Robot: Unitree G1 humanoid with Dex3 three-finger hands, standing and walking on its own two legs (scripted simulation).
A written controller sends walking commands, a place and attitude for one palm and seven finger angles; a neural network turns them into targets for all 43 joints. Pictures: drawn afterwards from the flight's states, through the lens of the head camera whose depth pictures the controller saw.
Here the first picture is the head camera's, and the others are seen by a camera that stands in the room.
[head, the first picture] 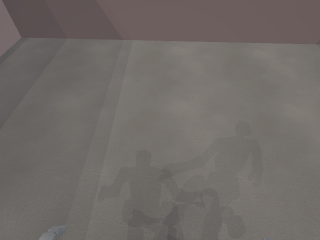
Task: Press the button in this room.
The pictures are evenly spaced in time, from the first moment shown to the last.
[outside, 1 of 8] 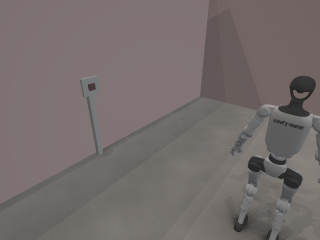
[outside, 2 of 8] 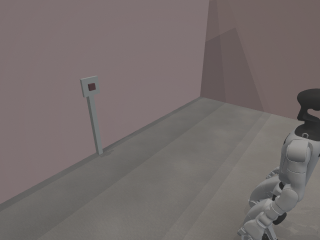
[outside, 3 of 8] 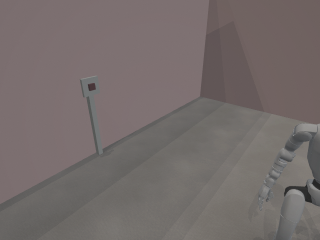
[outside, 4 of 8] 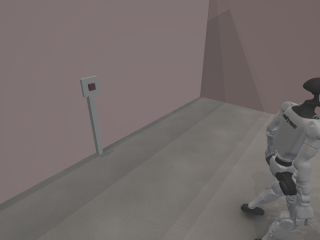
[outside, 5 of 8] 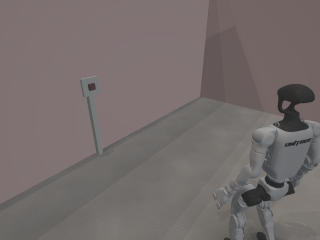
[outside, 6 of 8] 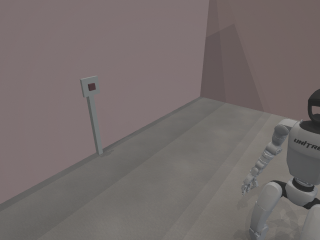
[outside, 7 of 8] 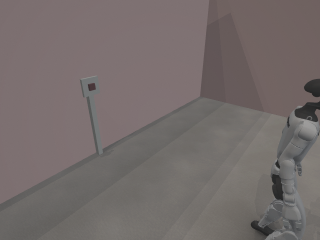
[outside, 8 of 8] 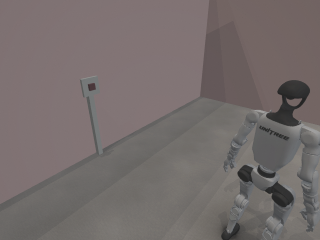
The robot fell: no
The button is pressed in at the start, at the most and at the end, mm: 0 0 0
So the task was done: no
